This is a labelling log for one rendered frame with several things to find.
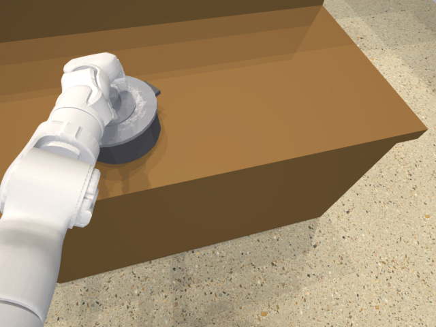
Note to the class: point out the lid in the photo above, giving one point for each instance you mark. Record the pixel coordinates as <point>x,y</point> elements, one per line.
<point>135,114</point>

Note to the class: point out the robot left upper arm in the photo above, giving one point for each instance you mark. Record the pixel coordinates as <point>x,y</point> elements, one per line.
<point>49,194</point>

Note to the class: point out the table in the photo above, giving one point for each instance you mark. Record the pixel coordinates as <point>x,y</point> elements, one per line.
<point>269,113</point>

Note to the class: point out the robot left forearm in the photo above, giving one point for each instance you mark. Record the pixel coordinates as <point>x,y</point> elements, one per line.
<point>76,123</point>

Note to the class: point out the knob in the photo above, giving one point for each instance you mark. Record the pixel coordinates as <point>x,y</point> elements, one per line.
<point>114,98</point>

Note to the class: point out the robot left hand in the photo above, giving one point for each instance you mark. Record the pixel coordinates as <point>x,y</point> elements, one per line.
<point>111,65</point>

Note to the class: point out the pot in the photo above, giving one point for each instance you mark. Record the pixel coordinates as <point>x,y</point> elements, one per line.
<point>136,148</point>

